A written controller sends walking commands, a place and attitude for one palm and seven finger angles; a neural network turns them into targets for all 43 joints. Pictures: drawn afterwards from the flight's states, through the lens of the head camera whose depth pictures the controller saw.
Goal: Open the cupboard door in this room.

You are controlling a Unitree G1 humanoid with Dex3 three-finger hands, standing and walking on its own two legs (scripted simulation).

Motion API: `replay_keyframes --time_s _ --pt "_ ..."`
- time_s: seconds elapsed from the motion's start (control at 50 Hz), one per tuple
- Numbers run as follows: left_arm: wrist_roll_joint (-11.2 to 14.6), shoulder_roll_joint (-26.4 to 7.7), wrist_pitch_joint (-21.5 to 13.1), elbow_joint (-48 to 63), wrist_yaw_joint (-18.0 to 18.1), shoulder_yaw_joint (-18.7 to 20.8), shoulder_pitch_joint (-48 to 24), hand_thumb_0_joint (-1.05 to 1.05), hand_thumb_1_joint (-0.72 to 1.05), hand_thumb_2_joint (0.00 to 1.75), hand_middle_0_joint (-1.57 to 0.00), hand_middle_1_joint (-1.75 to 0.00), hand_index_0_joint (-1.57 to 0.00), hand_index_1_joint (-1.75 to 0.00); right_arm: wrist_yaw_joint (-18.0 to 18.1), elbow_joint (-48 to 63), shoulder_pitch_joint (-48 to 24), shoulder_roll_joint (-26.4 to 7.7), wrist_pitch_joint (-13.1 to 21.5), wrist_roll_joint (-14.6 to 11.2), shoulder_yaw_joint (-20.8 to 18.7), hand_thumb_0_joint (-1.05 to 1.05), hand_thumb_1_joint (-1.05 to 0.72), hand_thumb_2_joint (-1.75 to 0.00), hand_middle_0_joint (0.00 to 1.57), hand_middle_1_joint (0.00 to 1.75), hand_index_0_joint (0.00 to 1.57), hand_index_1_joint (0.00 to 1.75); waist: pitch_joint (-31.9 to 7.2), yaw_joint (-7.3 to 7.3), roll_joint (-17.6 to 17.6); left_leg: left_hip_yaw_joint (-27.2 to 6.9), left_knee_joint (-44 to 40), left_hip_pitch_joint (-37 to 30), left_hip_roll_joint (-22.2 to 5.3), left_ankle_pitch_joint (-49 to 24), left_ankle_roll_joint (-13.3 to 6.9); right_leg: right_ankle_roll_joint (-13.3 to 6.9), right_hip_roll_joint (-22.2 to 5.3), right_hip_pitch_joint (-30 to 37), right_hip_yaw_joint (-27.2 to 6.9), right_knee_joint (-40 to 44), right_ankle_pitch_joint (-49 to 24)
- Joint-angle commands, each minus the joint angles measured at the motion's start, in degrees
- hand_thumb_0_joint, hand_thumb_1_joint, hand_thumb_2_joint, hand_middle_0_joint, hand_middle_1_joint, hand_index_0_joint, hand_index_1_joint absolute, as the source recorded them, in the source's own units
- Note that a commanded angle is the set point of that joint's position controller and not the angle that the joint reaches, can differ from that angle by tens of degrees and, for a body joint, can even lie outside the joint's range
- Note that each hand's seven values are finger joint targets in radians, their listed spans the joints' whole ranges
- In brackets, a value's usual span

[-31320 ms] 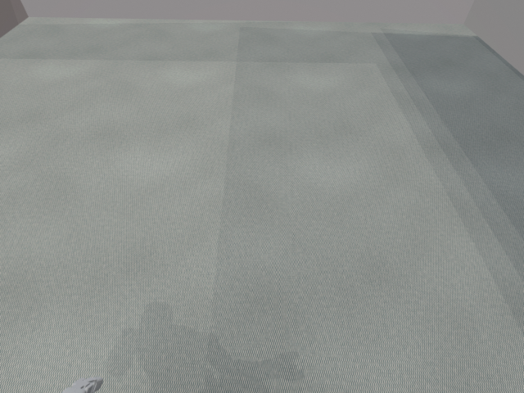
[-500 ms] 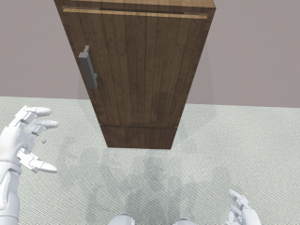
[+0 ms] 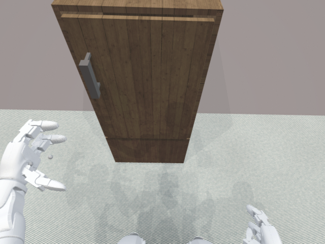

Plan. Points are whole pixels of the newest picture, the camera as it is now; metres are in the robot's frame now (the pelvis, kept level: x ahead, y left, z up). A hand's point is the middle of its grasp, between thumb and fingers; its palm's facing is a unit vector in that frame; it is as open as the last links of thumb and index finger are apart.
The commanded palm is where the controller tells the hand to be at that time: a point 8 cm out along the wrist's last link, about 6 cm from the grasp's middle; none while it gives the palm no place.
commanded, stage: move the hooked fingers beside the handle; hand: left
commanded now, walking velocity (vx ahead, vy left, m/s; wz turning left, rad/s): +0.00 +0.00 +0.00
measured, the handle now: (92, 76) +0.58 +0.26 +0.04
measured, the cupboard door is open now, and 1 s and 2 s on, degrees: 0 0 0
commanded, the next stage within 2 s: none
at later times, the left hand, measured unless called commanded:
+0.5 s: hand (55, 131) +0.36 +0.29 +0.05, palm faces +0.06 -1.00 -0.01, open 14.0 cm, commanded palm +0.34 +0.34 +0.06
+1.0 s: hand (61, 108) +0.43 +0.30 +0.05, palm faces +0.03 -1.00 +0.00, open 14.0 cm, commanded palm +0.42 +0.35 +0.05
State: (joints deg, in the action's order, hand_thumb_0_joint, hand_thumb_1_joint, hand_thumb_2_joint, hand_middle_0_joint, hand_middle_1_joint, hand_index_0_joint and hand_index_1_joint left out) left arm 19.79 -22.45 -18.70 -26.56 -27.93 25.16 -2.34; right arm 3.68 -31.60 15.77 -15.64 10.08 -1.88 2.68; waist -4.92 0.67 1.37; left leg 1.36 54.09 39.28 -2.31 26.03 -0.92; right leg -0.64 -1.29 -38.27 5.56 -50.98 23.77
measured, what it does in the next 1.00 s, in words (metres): stands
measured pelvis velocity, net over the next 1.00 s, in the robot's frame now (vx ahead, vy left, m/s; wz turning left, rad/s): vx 0.00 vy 0.02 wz -0.04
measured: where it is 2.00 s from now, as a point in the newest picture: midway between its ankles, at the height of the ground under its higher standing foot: outside the picture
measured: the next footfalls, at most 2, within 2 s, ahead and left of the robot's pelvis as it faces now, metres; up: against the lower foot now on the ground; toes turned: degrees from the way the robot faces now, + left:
none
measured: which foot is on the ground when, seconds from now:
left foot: down 0.00-1.00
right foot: down 0.00-1.00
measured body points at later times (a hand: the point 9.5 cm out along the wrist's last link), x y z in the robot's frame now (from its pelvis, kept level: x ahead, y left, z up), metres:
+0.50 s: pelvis +0.00 -0.01 -0.01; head +0.08 +0.01 +0.43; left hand +0.35 +0.34 +0.06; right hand +0.11 -0.27 -0.10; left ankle +0.01 +0.11 -0.69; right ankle +0.01 -0.12 -0.69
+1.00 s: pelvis +0.00 +0.02 -0.02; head +0.11 +0.05 +0.42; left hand +0.43 +0.36 +0.05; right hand +0.05 -0.26 -0.11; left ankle +0.01 +0.11 -0.69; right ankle +0.01 -0.12 -0.69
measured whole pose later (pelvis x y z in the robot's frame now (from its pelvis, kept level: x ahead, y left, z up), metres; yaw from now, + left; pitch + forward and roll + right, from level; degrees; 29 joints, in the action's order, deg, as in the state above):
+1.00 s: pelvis +0.00 +0.02 -0.02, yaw -2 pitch +19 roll -4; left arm 11.1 -36.3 -21.6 -60.9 -30.2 32.3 -36.8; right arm 2.5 -33.7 20.3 -16.3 1.2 -0.6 2.7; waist -5.7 6.3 0.1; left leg 2.2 59.6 51.1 -3.3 27.5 -2.3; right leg 0.6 -0.5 -49.6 4.4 -54.1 23.2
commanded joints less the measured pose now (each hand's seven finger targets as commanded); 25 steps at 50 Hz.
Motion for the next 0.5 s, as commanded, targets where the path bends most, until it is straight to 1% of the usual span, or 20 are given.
replay_keyframes --time_s 0.0,0.02,0.06,0.08,0.1,0.14,0.18,0.2,0.22,0.26,0.28,0.32,0.34,0.36,0.38,0.4,0.42,0.44,0.46,0.48 --pt "2.12 -14.71 -3.77 11.14 -0.63 4.94 -10.88 0.00 -0.50 0.30 -0.30 -1.20 -0.30 -1.20 0.84 7.35 -0.42 -8.48 2.75 -0.21 -3.88 0.00 -0.90 -0.90 0.20 0.30 0.20 0.30 -14.62 -0.18 1.49 -2.11 -8.01 -6.18 2.34 -15.13 -0.26 -0.63 2.52 9.63 -3.66 6.18 -12.69" --pt "1.93 -15.39 -3.89 11.40 -0.54 5.27 -11.97 0.00 -0.50 0.30 -0.30 -1.20 -0.30 -1.20 0.85 7.17 -0.54 -8.51 2.84 -0.20 -3.89 0.00 -0.90 -0.90 0.20 0.30 0.20 0.30 -14.74 -0.08 3.09 -2.05 -7.81 -6.25 2.40 -15.32 -0.20 -0.59 2.41 9.33 -3.89 6.13 -13.02" --pt "1.47 -16.44 -3.89 10.34 -0.52 5.33 -14.63 0.00 -0.50 0.30 -0.30 -1.20 -0.30 -1.20 1.00 6.78 -0.13 -8.76 2.77 -0.04 -3.75 0.00 -0.90 -0.90 0.20 0.30 0.20 0.30 -13.94 0.27 3.62 -2.26 -7.35 -6.17 2.25 -15.80 -0.17 -0.95 2.71 8.30 -3.70 5.45 -13.20" --pt "1.35 -15.99 -3.99 10.15 -0.62 4.74 -17.33 0.00 -0.50 0.30 -0.30 -1.20 -0.30 -1.20 1.03 6.50 -0.28 -8.51 2.70 -0.06 -3.64 0.00 -0.90 -0.90 0.20 0.30 0.20 0.30 -13.94 0.80 3.11 -2.17 -7.25 -6.02 2.27 -14.95 -0.24 -0.67 2.56 7.98 -4.03 5.71 -12.79" --pt "1.15 -16.73 -3.79 7.55 -0.65 5.68 -17.15 0.00 -0.50 0.30 -0.30 -1.20 -0.30 -1.20 1.19 6.11 0.13 -8.69 2.53 -0.12 -3.76 0.00 -0.90 -0.90 0.20 0.30 0.20 0.30 -13.58 0.75 2.20 -2.09 -7.15 -5.26 2.21 -14.38 -0.22 -0.61 2.53 7.91 -4.13 5.79 -12.24" --pt "0.38 -15.93 -3.93 5.97 -1.00 3.51 -22.56 0.00 -0.50 0.30 -0.30 -1.20 -0.30 -1.20 1.45 5.67 0.06 -8.75 2.43 -0.29 -3.57 0.00 -0.90 -0.90 0.20 0.30 0.20 0.30 -12.63 1.75 3.47 -2.24 -7.15 -4.86 2.24 -12.43 -0.21 -0.58 2.32 6.01 -4.20 5.88 -10.22" --pt "0.17 -18.44 -3.88 3.95 -1.38 5.10 -25.56 0.00 -0.50 0.30 -0.30 -1.20 -0.30 -1.20 1.82 5.17 0.80 -9.10 2.12 -0.15 -3.68 0.00 -0.90 -0.90 0.20 0.30 0.20 0.30 -15.07 1.68 2.10 -2.18 -6.40 -4.79 2.15 -13.01 -0.36 -0.63 2.43 7.01 -4.75 5.53 -10.83" --pt "-0.12 -19.25 -3.70 1.40 -1.58 5.41 -26.50 0.00 -0.50 0.30 -0.30 -1.20 -0.30 -1.20 1.85 4.91 0.90 -9.17 1.94 -0.24 -3.52 0.00 -0.90 -0.90 0.20 0.30 0.20 0.30 -14.87 1.62 1.91 -2.18 -6.33 -3.68 2.19 -11.94 -0.31 -0.53 2.31 7.03 -5.01 5.64 -9.63" --pt "-0.57 -19.49 -4.03 1.18 -1.79 4.96 -28.64 0.00 -0.50 0.30 -0.30 -1.20 -0.30 -1.20 1.89 4.81 0.87 -9.14 1.92 -0.23 -3.50 0.00 -0.90 -0.90 0.20 0.30 0.20 0.30 -15.12 1.73 3.28 -2.24 -6.29 -3.90 2.16 -12.21 -0.33 -0.62 2.15 6.74 -4.99 5.43 -9.87" --pt "-0.55 -21.80 -4.17 -0.31 -2.23 6.88 -28.37 0.00 -0.50 0.30 -0.30 -1.20 -0.30 -1.20 1.79 4.80 1.57 -9.34 1.61 -0.02 -3.65 0.00 -0.90 -0.90 0.20 0.30 0.20 0.30 -17.89 0.83 4.06 -1.97 -5.46 -4.39 2.21 -14.90 -0.39 -0.93 2.37 8.49 -5.42 4.70 -12.61" --pt "-0.76 -22.92 -3.95 -2.22 -2.43 7.98 -27.74 0.00 -0.50 0.30 -0.30 -1.20 -0.30 -1.20 1.69 4.66 2.02 -9.37 1.27 0.03 -3.60 0.00 -0.90 -0.90 0.20 0.30 0.20 0.30 -18.47 0.64 3.05 -1.80 -5.29 -3.59 2.16 -15.63 -0.40 -0.74 2.28 9.20 -5.55 4.54 -13.84" --pt "-0.85 -22.75 -3.81 -4.63 -2.78 7.81 -28.37 0.00 -0.50 0.30 -0.30 -1.20 -0.30 -1.20 1.39 4.78 2.27 -9.36 0.78 -0.05 -3.67 0.00 -0.90 -0.90 0.20 0.30 0.20 0.30 -17.89 0.72 3.15 -1.44 -5.14 -2.54 2.13 -15.98 -0.38 -0.55 2.22 9.06 -5.62 4.40 -14.79" --pt "-0.87 -23.11 -3.70 -5.94 -2.97 7.76 -29.87 0.00 -0.50 0.30 -0.30 -1.20 -0.30 -1.20 1.29 4.60 2.45 -9.51 0.57 -0.11 -3.66 0.00 -0.90 -0.90 0.20 0.30 0.20 0.30 -17.32 1.12 3.09 -1.37 -5.02 -1.83 2.03 -15.11 -0.36 -0.48 2.20 8.38 -5.68 4.50 -13.94" --pt "-0.74 -24.24 -3.84 -7.32 -3.13 8.68 -30.85 0.00 -0.50 0.30 -0.30 -1.20 -0.30 -1.20 1.26 4.46 3.10 -9.75 0.32 0.05 -3.68 0.00 -0.90 -0.90 0.20 0.30 0.20 0.30 -17.16 1.26 1.57 -1.58 -4.59 -0.94 1.93 -15.45 -0.52 -0.62 2.47 8.45 -5.65 4.18 -14.23" --pt "-1.12 -25.50 -3.75 -9.31 -3.28 9.51 -30.92 0.00 -0.50 0.30 -0.30 -1.20 -0.30 -1.20 1.10 4.47 3.37 -9.95 0.00 0.01 -3.73 0.00 -0.90 -0.90 0.20 0.30 0.20 0.30 -17.11 1.01 1.72 -1.37 -4.58 -0.03 1.90 -14.70 -0.44 -0.50 2.40 8.39 -5.87 4.17 -13.56" --pt "-1.47 -25.78 -3.80 -10.60 -3.47 9.34 -32.26 0.00 -0.50 0.30 -0.30 -1.20 -0.30 -1.20 1.04 4.43 3.69 -10.11 -0.29 0.01 -3.81 0.00 -0.90 -0.90 0.20 0.30 0.20 0.30 -16.96 1.48 1.32 -1.28 -4.30 0.59 1.89 -14.19 -0.53 -0.38 2.33 7.79 -5.95 4.10 -13.13" --pt "-1.68 -26.18 -4.25 -10.74 -3.71 9.10 -34.70 0.00 -0.50 0.30 -0.30 -1.20 -0.30 -1.20 0.96 4.25 3.93 -10.21 -0.44 0.02 -3.89 0.00 -0.90 -0.90 0.20 0.30 0.20 0.30 -17.28 1.83 2.47 -1.39 -4.20 0.43 1.86 -14.09 -0.53 -0.39 2.34 7.09 -5.85 3.83 -12.97" --pt "-1.74 -27.27 -4.66 -11.24 -3.88 10.25 -34.12 0.00 -0.50 0.30 -0.30 -1.20 -0.30 -1.20 0.89 4.25 4.51 -10.31 -0.68 0.12 -4.15 0.00 -0.90 -0.90 0.20 0.30 0.20 0.30 -18.39 1.37 3.03 -1.28 -3.96 -0.07 1.83 -15.42 -0.60 -0.48 2.37 7.62 -5.99 3.64 -14.32" --pt "-1.62 -28.42 -5.30 -10.27 -4.15 10.95 -34.55 0.00 -0.50 0.30 -0.30 -1.20 -0.30 -1.20 0.75 4.44 4.95 -10.38 -0.87 0.29 -4.17 0.00 -0.90 -0.90 0.20 0.30 0.20 0.30 -20.68 0.88 3.89 -1.38 -3.54 -0.57 1.92 -17.32 -0.64 -0.75 2.65 8.76 -5.92 2.72 -16.21" --pt "-1.84 -28.22 -5.55 -10.66 -4.51 10.57 -35.25 0.00 -0.50 0.30 -0.30 -1.20 -0.30 -1.20 0.64 4.34 5.33 -10.26 -1.17 0.26 -4.23 0.00 -0.90 -0.90 0.20 0.30 0.20 0.30 -21.61 1.42 4.00 -1.20 -3.41 -1.10 1.85 -17.59 -0.70 -0.54 2.74 8.48 -5.95 2.70 -16.73"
